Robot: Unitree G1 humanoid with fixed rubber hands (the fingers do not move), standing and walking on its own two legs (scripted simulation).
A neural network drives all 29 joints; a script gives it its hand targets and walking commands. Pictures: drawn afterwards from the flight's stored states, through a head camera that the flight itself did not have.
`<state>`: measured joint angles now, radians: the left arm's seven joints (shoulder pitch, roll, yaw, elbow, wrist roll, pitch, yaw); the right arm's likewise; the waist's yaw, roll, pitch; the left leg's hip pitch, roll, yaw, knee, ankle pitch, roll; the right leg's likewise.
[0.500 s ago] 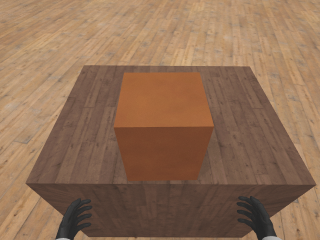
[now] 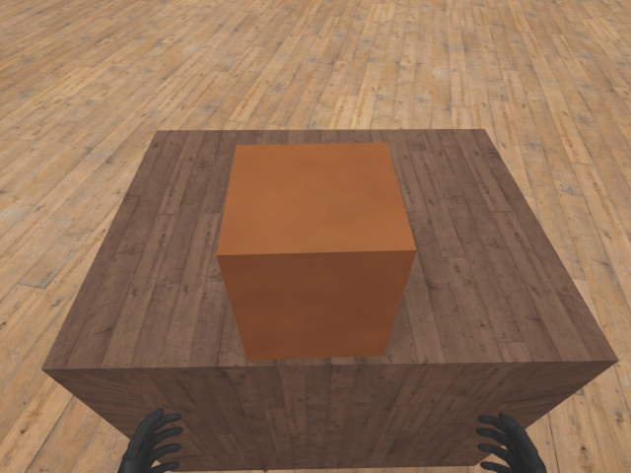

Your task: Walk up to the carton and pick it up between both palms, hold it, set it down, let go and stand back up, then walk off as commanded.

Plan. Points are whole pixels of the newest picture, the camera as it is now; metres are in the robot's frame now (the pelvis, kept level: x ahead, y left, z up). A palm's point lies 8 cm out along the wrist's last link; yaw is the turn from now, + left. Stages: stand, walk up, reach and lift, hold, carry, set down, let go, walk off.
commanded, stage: let go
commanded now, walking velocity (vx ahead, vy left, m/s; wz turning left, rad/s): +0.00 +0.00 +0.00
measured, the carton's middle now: (313, 255) +0.41 +0.03 +0.05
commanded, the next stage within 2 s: stand in 0.02 s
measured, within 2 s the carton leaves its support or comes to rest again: neither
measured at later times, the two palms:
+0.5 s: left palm out of the picture +0.13 +0.28 -0.07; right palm out of the picture +0.11 -0.26 -0.09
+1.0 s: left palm out of the picture +0.11 +0.29 -0.08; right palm out of the picture +0.09 -0.26 -0.09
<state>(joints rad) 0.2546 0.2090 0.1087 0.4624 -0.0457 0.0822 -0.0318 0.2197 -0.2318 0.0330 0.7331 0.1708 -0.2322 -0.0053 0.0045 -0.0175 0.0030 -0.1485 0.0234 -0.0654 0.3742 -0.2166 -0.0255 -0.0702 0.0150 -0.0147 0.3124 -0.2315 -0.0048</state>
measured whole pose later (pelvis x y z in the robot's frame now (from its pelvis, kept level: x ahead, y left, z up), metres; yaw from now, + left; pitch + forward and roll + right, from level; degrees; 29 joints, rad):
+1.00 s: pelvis -0.03 +0.01 -0.01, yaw +0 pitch -5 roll -1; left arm 0.26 0.31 0.11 0.56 0.03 -0.02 0.00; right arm 0.22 -0.24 -0.06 0.73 0.09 -0.03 -0.01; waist 0.01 -0.02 0.06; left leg -0.17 0.02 -0.07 0.54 -0.27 -0.03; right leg -0.10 0.02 -0.01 0.48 -0.29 0.00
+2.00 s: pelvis -0.33 +0.08 -0.03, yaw +3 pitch -6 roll -4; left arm 0.20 0.44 0.11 0.61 0.03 0.07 0.04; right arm 0.20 -0.38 -0.04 0.64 0.08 0.06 -0.04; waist 0.02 0.00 0.27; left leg -0.35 -0.10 -0.12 0.67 -0.20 0.07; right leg -0.45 0.09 0.09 1.21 -0.50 0.04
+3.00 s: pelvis -0.61 +0.05 -0.03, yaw +3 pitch -7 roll +0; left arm 0.26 0.40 0.11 0.65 0.01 0.02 -0.02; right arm 0.21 -0.39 -0.05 0.67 0.08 0.01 -0.02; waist 0.00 0.00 0.17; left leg -0.30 -0.07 -0.14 0.78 -0.47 0.03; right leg -0.21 0.06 0.14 0.68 -0.36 0.00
